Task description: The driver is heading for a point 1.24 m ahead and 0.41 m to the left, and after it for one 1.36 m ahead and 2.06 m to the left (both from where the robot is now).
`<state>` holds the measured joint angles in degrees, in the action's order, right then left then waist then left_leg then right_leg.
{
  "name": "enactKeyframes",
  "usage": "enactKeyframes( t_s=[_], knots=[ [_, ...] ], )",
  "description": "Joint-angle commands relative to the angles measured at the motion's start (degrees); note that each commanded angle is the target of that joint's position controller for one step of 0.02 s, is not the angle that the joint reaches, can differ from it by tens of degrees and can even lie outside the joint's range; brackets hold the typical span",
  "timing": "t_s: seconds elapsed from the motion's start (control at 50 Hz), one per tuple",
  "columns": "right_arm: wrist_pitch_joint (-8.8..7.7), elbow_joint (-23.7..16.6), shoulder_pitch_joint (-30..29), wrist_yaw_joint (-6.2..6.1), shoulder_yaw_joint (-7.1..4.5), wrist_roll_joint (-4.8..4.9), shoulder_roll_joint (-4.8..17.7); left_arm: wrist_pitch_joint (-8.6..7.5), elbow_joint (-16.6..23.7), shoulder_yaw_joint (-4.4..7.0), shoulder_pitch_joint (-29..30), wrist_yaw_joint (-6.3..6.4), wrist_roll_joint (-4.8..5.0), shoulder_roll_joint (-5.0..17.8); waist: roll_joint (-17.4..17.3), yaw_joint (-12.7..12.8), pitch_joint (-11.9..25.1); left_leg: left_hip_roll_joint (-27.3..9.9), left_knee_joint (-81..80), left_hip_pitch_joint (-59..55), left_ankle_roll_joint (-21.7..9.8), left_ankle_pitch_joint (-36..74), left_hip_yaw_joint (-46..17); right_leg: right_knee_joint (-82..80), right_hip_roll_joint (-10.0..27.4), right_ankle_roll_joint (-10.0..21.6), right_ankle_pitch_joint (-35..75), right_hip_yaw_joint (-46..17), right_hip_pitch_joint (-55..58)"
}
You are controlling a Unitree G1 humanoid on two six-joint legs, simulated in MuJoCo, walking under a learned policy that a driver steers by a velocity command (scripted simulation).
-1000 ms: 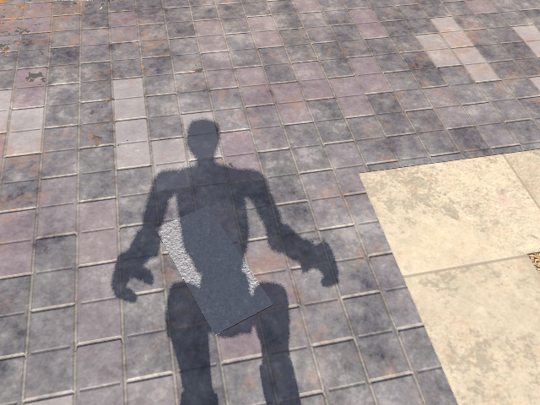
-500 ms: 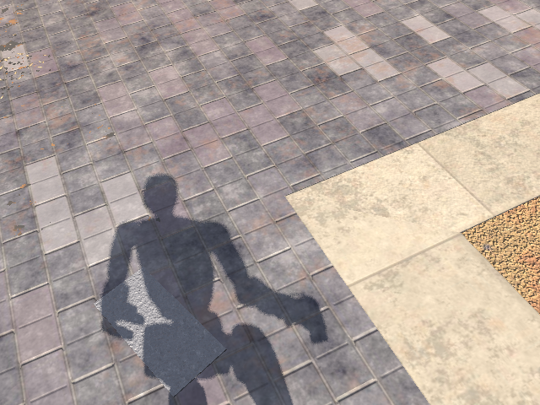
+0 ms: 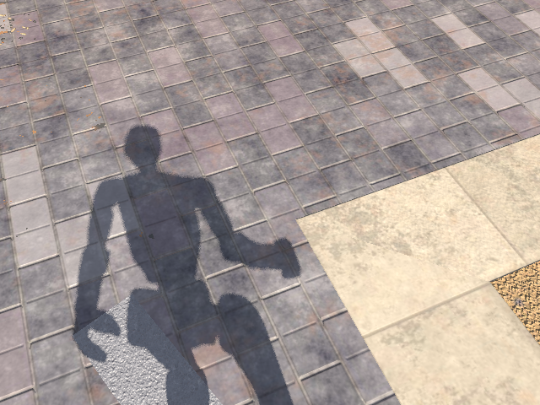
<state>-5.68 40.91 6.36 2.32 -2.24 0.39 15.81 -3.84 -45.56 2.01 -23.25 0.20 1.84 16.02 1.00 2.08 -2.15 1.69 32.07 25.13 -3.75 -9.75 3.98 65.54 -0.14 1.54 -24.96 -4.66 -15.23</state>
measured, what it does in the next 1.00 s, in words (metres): walks ahead, turning left: right foot, then left foot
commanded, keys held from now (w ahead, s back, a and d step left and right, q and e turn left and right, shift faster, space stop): w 0.40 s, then w+q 0.60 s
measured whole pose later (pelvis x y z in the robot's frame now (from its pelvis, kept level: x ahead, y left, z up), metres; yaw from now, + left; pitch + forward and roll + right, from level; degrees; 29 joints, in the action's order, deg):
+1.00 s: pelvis +0.55 +0.02 -0.01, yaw +17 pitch +1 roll -2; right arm -1.5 37.5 5.1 3.2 -3.1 1.3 15.0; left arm -2.9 -48.6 4.6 -18.3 0.9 1.3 16.7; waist -1.0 2.4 -2.8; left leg -0.6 35.0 29.8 -6.4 -6.5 3.3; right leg 28.4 4.2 -2.5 -27.7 16.3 3.7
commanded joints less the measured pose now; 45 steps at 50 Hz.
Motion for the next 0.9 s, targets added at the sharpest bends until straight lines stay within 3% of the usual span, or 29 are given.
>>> enactKeyframes(
  t_s=[0.02,0.04,0.1,0.16,0.22,0.3,0.38,0.4,0.42,0.44,0.46,0.48,0.5,0.52,0.54,0.56,0.58,0.62,0.7,0.8,0.86,0.9],
  knots=[
    [-0.12,-0.7,7.6,-0.45,-1.76,-0.66,6.1,-1.97,6.6,1.95,5.0,0.04,-0.62,7.4,-3.4,-3.2,4.8,-16.4,-19.1,-20.7,-10.1,-0.3,-23.3,5.0,7.1,0.7,7.1,-1.0,-22.5],
    [-0.33,-0.8,6.5,-0.37,-1.74,-0.98,5.8,-1.30,5.9,1.86,3.2,-0.02,-0.72,6.3,-4.8,-1.8,4.3,-15.0,-21.0,-17.0,-10.3,1.6,-20.9,3.9,7.9,0.5,9.0,-0.9,-19.4],
    [-1.49,0.6,6.8,-0.27,-2.00,-0.40,6.4,0.20,5.2,1.57,2.3,0.35,-1.11,4.1,-4.9,-0.1,2.2,-13.8,-24.5,-12.3,-11.6,8.3,-15.0,0.0,8.6,-1.1,11.9,0.3,-19.2],
    [-1.29,2.0,9.0,-0.89,-2.17,-0.16,7.3,-0.12,7.4,1.46,8.7,0.57,-1.94,3.7,-3.9,-1.5,0.0,-12.7,-25.3,-14.1,-11.1,14.0,-11.2,-8.5,9.0,-2.6,20.0,1.1,-24.3],
    [-0.55,2.7,11.3,-1.41,-2.14,0.24,8.1,-1.14,8.8,0.79,15.2,-0.18,-1.65,2.0,-3.6,-4.1,-0.9,-10.6,-25.1,-15.7,-8.8,14.4,-7.4,-21.9,7.4,-2.3,29.5,3.0,-22.6],
    [0.52,4.7,16.0,-1.66,-2.32,0.83,9.7,-1.95,11.3,0.46,22.8,-1.71,-0.92,1.6,-3.5,-7.3,-2.3,-13.1,-23.5,-21.8,-8.4,12.1,-8.2,-31.4,5.3,-1.5,31.4,4.3,-22.6],
    [1.96,6.0,16.8,-2.23,-2.72,1.03,10.7,-2.43,13.0,1.05,24.0,-3.06,-0.87,3.4,-4.8,-5.8,-1.5,-16.5,-18.1,-30.0,-6.9,19.4,-9.7,-35.9,3.7,1.3,23.3,4.2,-21.8],
    [2.21,5.9,16.0,-2.38,-2.88,0.97,11.3,-2.46,12.6,1.51,21.6,-3.06,-0.96,4.5,-5.6,-4.1,0.2,-16.3,-15.0,-30.8,-6.2,26.7,-9.4,-36.4,2.3,2.3,21.1,5.1,-17.7],
    [2.55,5.8,15.0,-2.45,-2.85,0.94,11.5,-2.53,11.3,2.42,16.2,-2.77,-1.18,5.9,-5.7,-0.7,3.7,-14.6,-8.0,-29.6,-5.3,35.7,-8.5,-38.1,0.4,3.6,21.1,6.6,-9.0],
    [2.69,5.4,14.7,-2.54,-2.14,0.54,10.0,-2.52,8.9,3.84,6.9,-2.12,-1.38,8.9,-4.7,3.8,10.2,-11.5,3.4,-23.9,-3.5,35.8,-6.7,-37.8,1.5,5.7,23.4,5.8,5.8],
    [2.38,3.6,15.3,-2.56,-0.52,-1.18,6.0,-2.17,7.6,4.96,-3.7,-1.21,-2.21,13.8,3.7,6.7,20.1,-6.8,23.0,-10.4,-1.3,14.9,-4.4,-35.6,14.6,9.5,25.6,-8.6,24.5],
    [1.16,3.5,23.6,-2.03,0.97,0.44,0.3,-2.17,7.0,5.10,-3.9,-1.68,-2.71,15.4,17.9,1.8,26.7,2.4,39.1,10.2,1.1,-23.6,-8.8,-43.1,25.3,17.5,13.5,-35.1,39.4],
    [0.52,4.3,18.6,-1.86,-0.70,1.99,7.9,-2.16,7.6,3.72,-2.7,-1.53,-2.21,9.0,9.4,4.7,21.4,-0.8,43.9,15.8,0.8,-22.3,-13.8,-46.1,23.4,14.6,8.3,-32.8,35.4],
    [0.26,2.6,13.3,-1.79,-1.46,2.75,9.7,-2.14,7.7,3.02,1.1,-1.24,-1.93,7.1,6.6,4.1,13.2,-3.3,43.3,17.7,0.7,-16.7,-12.2,-47.1,21.6,12.1,11.7,-22.8,27.6],
    [0.39,2.2,10.9,-2.03,-1.35,2.16,8.6,-2.20,7.8,2.61,4.7,-1.32,-2.01,6.1,1.8,2.1,9.2,-5.9,40.8,15.6,1.3,-12.1,-11.0,-48.8,19.2,10.9,17.3,-16.6,19.9],
    [0.90,2.1,10.2,-2.12,-1.68,1.39,7.9,-2.43,7.6,2.32,7.3,-1.49,-2.07,4.8,1.9,0.5,5.9,-7.4,37.7,13.8,1.8,-9.1,-10.9,-50.9,17.0,10.2,20.5,-11.6,14.4],
    [1.74,2.5,12.0,-2.01,-1.82,1.52,7.0,-2.86,7.4,2.21,8.6,-1.50,-2.49,4.2,3.6,-1.3,5.1,-8.6,36.6,10.4,2.3,-6.8,-11.1,-53.1,15.8,9.8,21.5,-8.0,10.7],
    [3.14,3.0,13.7,-2.05,-1.70,1.66,4.8,-3.75,6.3,2.51,9.6,-1.50,-2.49,4.1,3.6,-2.7,3.7,-8.8,35.7,8.7,3.2,-4.9,-10.5,-56.1,15.1,10.3,25.3,-3.0,7.0],
    [4.03,0.9,9.1,-2.30,-1.86,1.08,3.8,-3.91,4.0,3.24,9.4,-0.75,-2.77,5.7,2.5,-2.4,0.1,-8.9,28.1,14.5,4.5,3.4,-11.3,-58.1,14.4,9.9,30.2,5.2,7.5],
    [3.17,-2.4,-0.1,-0.41,-1.10,0.70,1.9,-2.75,2.3,3.89,7.4,0.28,-2.26,8.0,1.3,1.1,-2.2,-8.2,12.1,14.1,3.5,13.6,-6.1,-58.2,14.3,8.3,30.3,12.2,11.4],
    [3.17,-5.0,-4.4,0.54,-1.01,0.83,2.0,-1.57,0.8,4.43,5.1,0.43,-1.41,9.2,1.0,2.5,-3.7,-7.8,7.4,16.2,2.0,10.6,-4.0,-56.3,16.3,7.8,32.0,13.7,17.3],
    [3.27,-6.6,-5.4,1.13,-1.30,0.87,2.6,-0.69,0.2,4.77,5.1,0.52,-0.79,10.0,1.6,1.9,-3.6,-6.8,5.7,15.7,0.4,6.1,-2.2,-53.3,17.3,6.9,38.0,14.8,20.7]
  ],
)
Keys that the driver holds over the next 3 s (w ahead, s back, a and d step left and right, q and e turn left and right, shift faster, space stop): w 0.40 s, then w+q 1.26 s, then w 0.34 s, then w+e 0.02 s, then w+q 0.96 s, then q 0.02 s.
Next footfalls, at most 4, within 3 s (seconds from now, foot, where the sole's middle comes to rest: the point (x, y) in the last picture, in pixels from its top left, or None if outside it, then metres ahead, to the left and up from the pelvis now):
0.44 right None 0.43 -0.13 -0.76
1.00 left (231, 310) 0.68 0.15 -0.76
1.50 right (254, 206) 1.02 0.11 -0.76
2.00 left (130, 200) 1.03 0.49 -0.76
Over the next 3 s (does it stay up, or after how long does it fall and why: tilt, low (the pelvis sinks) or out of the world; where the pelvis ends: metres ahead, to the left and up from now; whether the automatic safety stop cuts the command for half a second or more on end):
stays up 1.28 0.72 -0.01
